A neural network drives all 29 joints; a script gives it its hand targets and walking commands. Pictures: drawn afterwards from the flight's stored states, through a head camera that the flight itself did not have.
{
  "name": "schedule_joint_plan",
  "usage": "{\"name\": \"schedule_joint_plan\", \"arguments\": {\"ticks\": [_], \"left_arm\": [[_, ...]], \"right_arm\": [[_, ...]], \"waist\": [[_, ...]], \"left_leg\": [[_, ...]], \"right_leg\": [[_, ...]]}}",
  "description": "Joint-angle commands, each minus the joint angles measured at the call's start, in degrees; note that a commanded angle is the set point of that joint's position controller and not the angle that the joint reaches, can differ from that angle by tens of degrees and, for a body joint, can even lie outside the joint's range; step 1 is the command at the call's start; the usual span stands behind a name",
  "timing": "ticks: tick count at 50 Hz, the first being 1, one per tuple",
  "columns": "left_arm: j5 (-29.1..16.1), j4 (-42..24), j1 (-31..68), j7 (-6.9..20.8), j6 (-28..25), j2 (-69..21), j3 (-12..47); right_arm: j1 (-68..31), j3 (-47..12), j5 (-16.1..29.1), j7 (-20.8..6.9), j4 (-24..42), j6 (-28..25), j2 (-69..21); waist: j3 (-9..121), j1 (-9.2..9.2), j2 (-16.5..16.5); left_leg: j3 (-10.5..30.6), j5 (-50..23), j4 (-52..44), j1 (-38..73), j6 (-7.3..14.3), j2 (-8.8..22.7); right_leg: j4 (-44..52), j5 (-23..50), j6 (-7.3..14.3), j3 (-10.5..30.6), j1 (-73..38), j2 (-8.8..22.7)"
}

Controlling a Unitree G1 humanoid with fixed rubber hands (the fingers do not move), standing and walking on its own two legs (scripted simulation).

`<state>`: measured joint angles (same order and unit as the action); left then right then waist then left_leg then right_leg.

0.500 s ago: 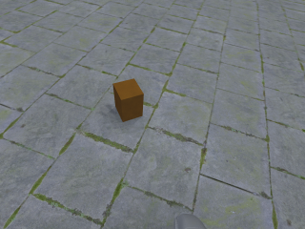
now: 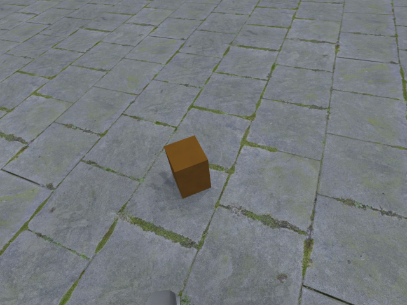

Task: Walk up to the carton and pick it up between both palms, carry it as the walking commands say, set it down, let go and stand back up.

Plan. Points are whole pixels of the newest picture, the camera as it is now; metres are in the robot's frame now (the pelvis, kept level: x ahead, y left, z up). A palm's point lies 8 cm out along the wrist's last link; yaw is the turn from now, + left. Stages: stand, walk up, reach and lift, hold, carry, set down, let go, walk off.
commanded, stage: walk up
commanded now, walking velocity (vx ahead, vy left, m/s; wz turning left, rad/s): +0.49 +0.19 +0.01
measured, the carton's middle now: (188, 167) +0.90 +0.17 -0.65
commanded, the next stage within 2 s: none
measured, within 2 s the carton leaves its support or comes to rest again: neither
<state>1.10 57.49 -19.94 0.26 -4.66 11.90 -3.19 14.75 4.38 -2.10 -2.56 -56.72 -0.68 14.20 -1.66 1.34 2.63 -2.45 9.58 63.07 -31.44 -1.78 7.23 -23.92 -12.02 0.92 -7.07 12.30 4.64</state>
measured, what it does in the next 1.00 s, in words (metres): walks ahead: left foot, then right foot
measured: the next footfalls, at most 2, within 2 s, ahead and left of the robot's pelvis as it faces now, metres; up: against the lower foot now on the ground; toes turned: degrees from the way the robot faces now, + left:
left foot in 0.28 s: +0.27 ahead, +0.20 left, +0.00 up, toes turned +8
right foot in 0.76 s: +0.35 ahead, -0.08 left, +0.00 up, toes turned -8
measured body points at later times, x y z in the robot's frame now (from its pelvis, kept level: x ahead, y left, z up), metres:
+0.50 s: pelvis +0.20 +0.09 +0.00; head +0.23 +0.12 +0.44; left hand +0.24 +0.34 -0.17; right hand +0.22 -0.16 -0.13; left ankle +0.23 +0.20 -0.75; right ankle +0.17 -0.05 -0.67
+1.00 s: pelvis +0.31 +0.03 +0.00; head +0.33 -0.02 +0.45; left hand +0.31 +0.28 -0.12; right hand +0.34 -0.21 -0.17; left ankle +0.32 +0.20 -0.68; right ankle +0.31 -0.07 -0.75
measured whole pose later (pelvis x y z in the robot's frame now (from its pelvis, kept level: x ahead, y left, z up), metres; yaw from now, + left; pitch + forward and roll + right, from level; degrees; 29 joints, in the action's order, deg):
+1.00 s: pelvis +0.31 +0.03 +0.00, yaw +0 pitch -1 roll +3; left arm 0.9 60.2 -17.6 -1.0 -3.1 10.2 -1.5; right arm 12.8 3.5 -0.3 0.1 -59.9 1.3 13.0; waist -3.0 0.3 2.8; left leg -1.5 16.4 50.5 -24.7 -2.0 2.8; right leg -22.2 -11.3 1.1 -6.3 10.2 5.3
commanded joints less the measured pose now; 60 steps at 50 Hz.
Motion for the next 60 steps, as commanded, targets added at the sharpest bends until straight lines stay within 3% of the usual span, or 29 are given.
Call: {"name": "schedule_joint_plan", "arguments": {"ticks": [1,8,11,12,13,14,15,16,18,19,21,23,29,31,33,35,37,38,39,40,41,42,45,46,47,53,56,57,60], "left_arm": [[0.1,-1.5,-4.5,-0.4,-1.0,7.1,-1.3],[0.6,-0.6,-7.8,-0.8,-0.5,9.1,-2.5],[0.5,0.2,-6.6,-0.2,0.0,8.4,-2.2],[0.0,0.7,-6.7,-0.2,0.5,7.6,-2.0],[-0.4,1.0,-7.4,-0.3,0.8,7.0,-1.5],[-0.5,1.2,-8.7,-0.4,0.8,5.2,-0.7],[-0.3,-0.8,-9.4,-0.5,0.7,1.6,0.3],[-0.9,-1.8,-9.7,-1.2,1.2,2.1,-0.5],[-0.6,0.6,-6.1,-1.0,2.1,3.8,-1.6],[-0.3,1.8,-6.6,-0.7,2.7,2.8,-1.5],[0.3,1.8,-6.7,-0.1,4.0,2.4,-1.6],[0.5,1.1,-4.6,0.3,5.2,2.4,-1.2],[0.6,-3.3,6.4,1.2,6.3,2.0,-0.9],[0.4,-4.5,9.5,1.6,6.0,1.2,-0.4],[0.3,-5.8,11.4,1.7,4.9,0.8,0.3],[0.5,-5.1,10.3,1.1,4.0,1.7,0.1],[0.3,-2.5,4.3,0.4,2.7,2.9,-0.3],[0.3,-1.4,0.4,0.0,1.8,5.2,-0.9],[0.8,-1.2,-4.3,-0.3,1.1,10.6,-1.9],[0.2,0.1,-7.8,-0.9,1.9,17.3,-3.0],[-0.2,0.1,-6.3,-1.6,2.7,15.5,-2.8],[-0.3,-0.6,-2.0,-1.7,2.6,12.3,-1.9],[0.0,-0.7,3.7,-1.4,1.3,5.8,0.0],[-0.5,-1.4,6.0,-1.5,1.1,4.5,0.9],[-0.6,0.0,6.2,-1.4,0.6,1.9,2.0],[0.3,0.4,1.4,-2.0,2.0,7.3,-0.4],[0.2,0.5,-4.0,-3.9,4.0,12.3,-2.9],[0.4,1.0,-5.6,-4.4,4.5,12.1,-3.0],[1.4,0.4,0.3,-4.3,4.9,10.0,-2.8]], "right_arm": [[1.4,-0.4,0.1,-1.1,2.2,0.8,0.1],[-11.9,-1.2,0.4,-2.1,6.6,0.1,-0.5],[-12.2,-1.2,0.7,-1.2,6.8,-0.9,-0.7],[-10.3,-1.1,0.2,-0.5,6.0,-1.7,0.2],[-4.8,-0.4,-0.3,0.3,3.6,-2.6,1.9],[3.4,0.7,-0.6,1.2,1.1,-3.6,4.9],[12.0,2.0,-0.9,2.0,0.2,-4.3,10.7],[15.8,2.8,1.1,2.3,-1.4,-3.6,15.6],[8.9,0.9,1.6,2.4,-0.2,-3.9,9.3],[4.7,0.3,1.2,2.7,0.3,-4.0,7.0],[1.3,-0.9,1.3,2.9,0.5,-4.1,4.0],[1.7,-1.3,1.2,2.6,-0.1,-4.2,3.4],[7.1,-0.4,0.7,3.3,-2.1,-4.1,4.8],[7.5,-0.2,0.6,3.2,-2.4,-3.7,5.0],[8.2,0.0,0.7,3.0,-3.5,-2.8,4.4],[8.2,0.4,0.9,2.9,-4.1,-2.0,5.2],[7.3,0.4,1.3,2.9,-4.7,-1.4,5.3],[8.1,-0.4,1.0,3.0,-4.7,-1.3,2.8],[7.8,-1.8,0.8,3.1,-3.0,-1.3,-1.7],[7.7,-1.3,0.3,3.3,-2.7,-0.4,-1.6],[6.6,-0.1,-0.5,3.1,-2.6,0.7,2.5],[5.7,0.0,0.1,2.4,-2.8,1.0,1.9],[8.8,-0.1,0.4,1.1,-4.4,1.6,-0.2],[8.7,0.2,1.4,2.0,-4.1,2.2,0.5],[8.6,-1.1,2.2,2.3,-4.0,1.9,-2.3],[-0.3,-1.1,1.4,3.6,-2.3,3.4,-0.6],[-4.9,0.4,1.0,3.2,1.1,4.3,2.6],[-6.1,0.6,1.4,2.8,2.4,4.3,2.1],[-3.4,0.5,2.1,2.5,2.9,3.5,0.6]], "waist": [[-2.4,-0.78,-12.2],[-5.3,1.82,-12.5],[-3.0,1.43,-16.3],[-2.0,0.57,-14.6],[0.6,-1.19,-8.8],[5.4,-3.90,-2.3],[11.4,-5.71,12.5],[15.1,-6.95,19.2],[8.2,-3.96,2.5],[5.9,-1.71,0.4],[2.8,0.45,6.0],[2.3,0.57,7.6],[0.1,-2.00,7.0],[-1.0,-2.85,8.0],[-0.7,-2.68,13.9],[-1.5,-2.73,9.7],[-0.8,-0.49,3.2],[1.2,0.89,-2.1],[3.1,2.52,-16.0],[2.3,4.90,-21.1],[-1.7,3.50,-10.2],[-3.7,1.22,-7.3],[-1.7,-2.38,-13.4],[-2.3,-3.55,-14.0],[0.1,-5.51,-17.8],[3.4,-1.18,-15.2],[1.9,2.54,-10.0],[1.9,3.06,-8.9],[1.4,1.01,-12.5]], "left_leg": [[0.5,-4.4,-4.9,-4.8,-1.1,1.9],[-2.5,-6.1,-26.7,1.0,-2.1,0.6],[-4.0,-2.5,-31.3,10.2,-0.8,-1.9],[-5.1,-3.3,-33.9,16.1,-0.6,-2.8],[-7.0,-3.0,-36.9,24.5,-0.4,-4.2],[-4.4,-2.5,-36.6,35.2,0.3,-2.0],[14.4,-12.2,-39.0,43.1,3.5,14.6],[27.1,-20.0,-46.3,45.4,10.8,22.1],[21.0,-32.2,-43.4,34.4,9.5,20.7],[15.5,-34.9,-43.3,29.5,8.3,17.7],[10.0,-29.1,-46.2,22.7,7.0,12.6],[7.7,-23.9,-48.5,21.2,7.4,10.8],[5.4,-14.4,-51.8,23.5,8.4,12.0],[3.6,-7.4,-52.6,21.8,8.0,10.6],[0.2,3.6,-52.7,19.5,7.8,5.2],[1.4,5.7,-50.6,17.5,7.8,6.3],[0.9,10.4,-43.2,14.2,6.0,5.4],[-0.6,14.8,-36.3,10.2,4.2,2.8],[-4.9,22.2,-19.9,3.3,1.3,-1.4],[-2.8,27.7,-8.7,-4.3,-0.2,-4.3],[2.7,21.3,-2.2,-5.3,-0.6,-1.3],[4.0,15.1,-1.7,-4.4,-0.8,-0.1],[1.9,5.0,-2.3,2.1,-1.2,-0.9],[1.9,5.7,-2.8,5.8,-0.7,-3.2],[1.6,6.1,-8.5,11.7,-0.3,-5.0],[-1.9,8.0,-22.6,11.5,0.3,-5.8],[-0.5,13.9,-18.4,1.6,-0.5,-2.3],[1.2,15.0,-17.8,0.3,-0.6,-1.1],[2.2,13.4,-24.2,7.2,0.0,-2.2]], "right_leg": [[13.6,9.5,2.8,10.1,-1.6,12.9],[14.6,9.4,3.4,6.1,-4.8,13.0],[11.4,8.6,3.1,3.1,-4.4,11.6],[7.4,8.0,2.8,1.9,-2.7,10.3],[-0.3,10.5,2.1,0.5,-0.8,8.2],[-11.3,6.8,0.3,-0.1,4.1,5.6],[-30.4,-16.9,-2.1,-1.0,13.4,2.4],[-40.6,-23.8,-2.4,2.3,21.3,-2.0],[-46.3,-16.6,-1.5,7.6,20.7,1.5],[-45.4,-12.7,-1.8,8.0,18.3,2.8],[-41.7,-9.0,-2.0,7.3,15.0,3.4],[-38.8,-6.0,-2.4,5.8,14.0,2.5],[-26.5,-1.3,-3.8,4.7,17.6,2.2],[-20.5,-0.1,-3.9,3.5,15.3,1.5],[-14.8,-1.0,-3.7,0.5,8.9,-0.4],[-10.9,-1.6,-3.7,-1.1,4.4,-1.7],[-2.6,-0.6,-3.5,-2.2,-4.5,-2.9],[0.6,-1.5,-3.3,1.7,-11.6,0.6],[7.6,-2.5,-1.8,18.9,-15.4,16.4],[15.7,-10.2,4.5,33.8,-11.8,26.4],[16.7,-8.2,4.7,37.5,-8.1,26.5],[14.7,-1.7,3.8,29.8,-5.1,23.8],[11.8,14.7,1.3,12.7,-1.9,13.9],[5.4,42.7,1.3,7.1,0.0,12.5],[4.4,52.8,2.6,1.1,1.8,6.8],[2.3,43.4,8.3,5.0,-5.6,11.0],[3.4,36.6,11.7,16.5,-11.1,22.6],[3.9,33.5,12.1,17.9,-11.6,24.1],[3.4,27.1,9.3,14.6,-6.1,19.6]]}}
